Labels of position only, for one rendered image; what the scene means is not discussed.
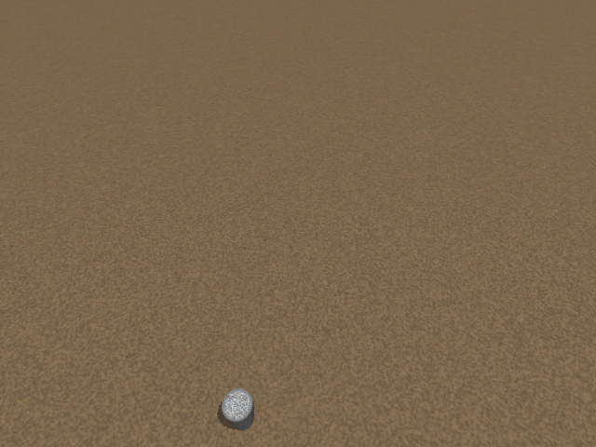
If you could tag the cup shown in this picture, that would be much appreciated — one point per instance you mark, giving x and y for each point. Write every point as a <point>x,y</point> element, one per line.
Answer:
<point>238,408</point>

